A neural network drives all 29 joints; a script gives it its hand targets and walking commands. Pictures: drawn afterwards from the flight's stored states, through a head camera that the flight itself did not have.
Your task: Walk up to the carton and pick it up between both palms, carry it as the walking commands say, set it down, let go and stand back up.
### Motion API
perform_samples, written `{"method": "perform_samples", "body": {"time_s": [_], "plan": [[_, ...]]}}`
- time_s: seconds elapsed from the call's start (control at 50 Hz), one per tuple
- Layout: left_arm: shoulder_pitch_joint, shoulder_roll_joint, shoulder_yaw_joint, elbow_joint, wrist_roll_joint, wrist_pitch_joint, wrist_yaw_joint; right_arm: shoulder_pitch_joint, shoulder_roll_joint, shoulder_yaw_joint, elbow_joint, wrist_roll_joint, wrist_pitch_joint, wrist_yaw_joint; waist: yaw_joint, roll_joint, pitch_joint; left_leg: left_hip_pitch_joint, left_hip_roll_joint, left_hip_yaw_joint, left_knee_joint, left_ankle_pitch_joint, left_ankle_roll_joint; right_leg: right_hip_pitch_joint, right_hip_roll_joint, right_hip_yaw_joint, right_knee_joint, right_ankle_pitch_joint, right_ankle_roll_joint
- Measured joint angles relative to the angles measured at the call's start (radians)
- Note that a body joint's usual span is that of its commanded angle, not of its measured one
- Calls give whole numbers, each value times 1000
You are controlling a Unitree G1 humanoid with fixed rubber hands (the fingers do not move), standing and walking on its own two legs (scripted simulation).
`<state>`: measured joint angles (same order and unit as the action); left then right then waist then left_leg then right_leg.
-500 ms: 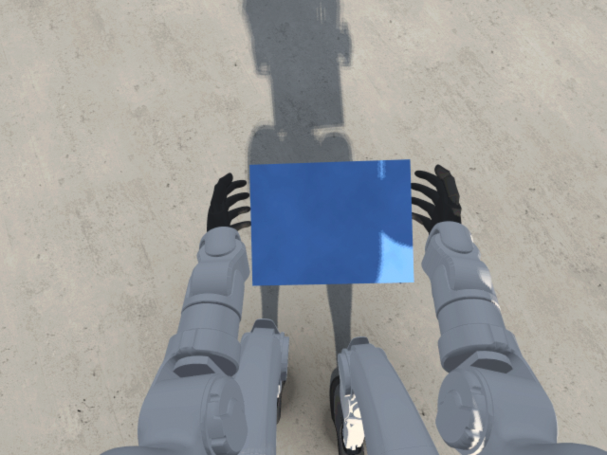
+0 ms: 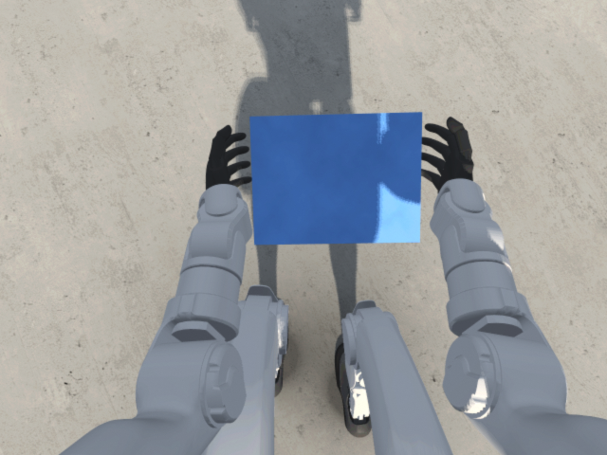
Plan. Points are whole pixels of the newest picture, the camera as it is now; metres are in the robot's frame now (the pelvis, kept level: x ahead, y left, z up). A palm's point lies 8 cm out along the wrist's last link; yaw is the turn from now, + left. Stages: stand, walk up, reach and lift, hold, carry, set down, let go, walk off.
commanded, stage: set down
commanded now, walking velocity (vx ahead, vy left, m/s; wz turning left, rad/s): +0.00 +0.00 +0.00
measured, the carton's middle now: (332, 181) +0.47 -0.01 -0.17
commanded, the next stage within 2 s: none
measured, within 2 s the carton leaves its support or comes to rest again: neither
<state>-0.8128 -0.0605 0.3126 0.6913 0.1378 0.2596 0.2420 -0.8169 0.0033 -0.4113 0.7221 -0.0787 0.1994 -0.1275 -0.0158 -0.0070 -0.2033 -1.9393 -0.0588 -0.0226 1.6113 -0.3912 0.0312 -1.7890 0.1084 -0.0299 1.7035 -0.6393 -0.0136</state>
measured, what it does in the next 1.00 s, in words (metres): lowers itself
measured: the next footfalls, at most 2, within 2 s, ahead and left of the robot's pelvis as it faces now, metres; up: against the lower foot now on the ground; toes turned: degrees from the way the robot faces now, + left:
none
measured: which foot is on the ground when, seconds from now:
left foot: down 0.00-1.00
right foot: down 0.00-1.00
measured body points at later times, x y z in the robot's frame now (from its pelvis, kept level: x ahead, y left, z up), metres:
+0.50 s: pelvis -0.02 -0.01 -0.07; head +0.26 +0.02 +0.28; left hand +0.47 +0.15 -0.18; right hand +0.47 -0.16 -0.16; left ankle +0.13 +0.09 -0.49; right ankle +0.05 -0.11 -0.49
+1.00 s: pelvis -0.05 -0.01 -0.12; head +0.32 +0.00 +0.13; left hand +0.50 +0.16 -0.28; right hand +0.49 -0.15 -0.29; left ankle +0.13 +0.10 -0.49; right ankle +0.05 -0.11 -0.49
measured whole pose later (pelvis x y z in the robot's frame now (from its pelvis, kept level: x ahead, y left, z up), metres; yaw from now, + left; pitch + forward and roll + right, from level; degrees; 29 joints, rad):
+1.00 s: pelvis -0.05 -0.01 -0.12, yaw -1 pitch +27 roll -2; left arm -1.41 0.24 0.18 0.87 -0.06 0.25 0.20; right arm -1.30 -0.16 -0.27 0.72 0.07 0.20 -0.31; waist 0.06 0.01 0.54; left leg -2.08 -0.06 -0.04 2.01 -0.40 -0.02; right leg -1.95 0.14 -0.08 2.14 -0.67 -0.03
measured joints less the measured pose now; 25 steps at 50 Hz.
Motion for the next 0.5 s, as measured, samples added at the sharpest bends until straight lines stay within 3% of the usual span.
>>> {"method": "perform_samples", "body": {"time_s": [0.1, 0.5], "plan": [[-34, 5, 7, 10, 6, 3, 4, -41, -6, 4, 11, 7, 6, -36, 3, -1, 9, -55, 4, 3, 42, -2, 1, -56, 5, -1, 46, -5, 1], [-186, 82, 12, 73, -15, 10, -18, -169, -31, 21, 41, 26, 16, -78, 6, -16, 76, -255, 10, -1, 195, 7, -18, -259, 11, -28, 221, -14, -14]]}}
